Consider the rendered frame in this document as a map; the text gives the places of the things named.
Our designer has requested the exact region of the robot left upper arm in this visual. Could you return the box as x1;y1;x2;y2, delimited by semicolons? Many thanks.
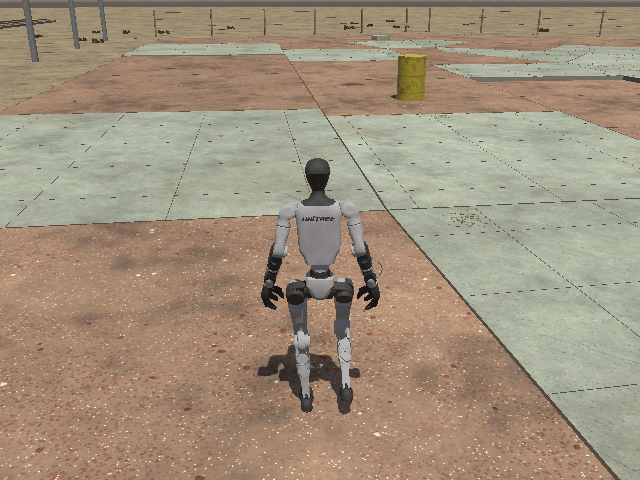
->
272;202;298;259

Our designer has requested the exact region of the robot left forearm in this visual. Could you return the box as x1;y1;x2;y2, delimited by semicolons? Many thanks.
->
263;243;282;288

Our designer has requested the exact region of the left robot shin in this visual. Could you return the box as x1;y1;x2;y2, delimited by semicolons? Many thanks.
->
294;334;310;399

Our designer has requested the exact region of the robot right forearm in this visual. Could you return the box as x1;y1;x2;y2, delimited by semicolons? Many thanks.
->
357;241;378;288

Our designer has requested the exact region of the right robot hand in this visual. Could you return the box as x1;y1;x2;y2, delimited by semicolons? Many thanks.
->
357;284;380;310

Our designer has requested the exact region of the right robot shin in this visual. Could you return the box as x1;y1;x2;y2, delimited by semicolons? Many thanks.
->
337;320;352;389

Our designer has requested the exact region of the robot shin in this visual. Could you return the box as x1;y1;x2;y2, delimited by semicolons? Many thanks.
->
294;334;310;399
337;320;352;389

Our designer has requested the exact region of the left robot hand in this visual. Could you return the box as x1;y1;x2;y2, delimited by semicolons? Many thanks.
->
261;285;284;310

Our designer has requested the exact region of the robot right upper arm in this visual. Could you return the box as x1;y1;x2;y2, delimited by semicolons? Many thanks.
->
339;201;367;257

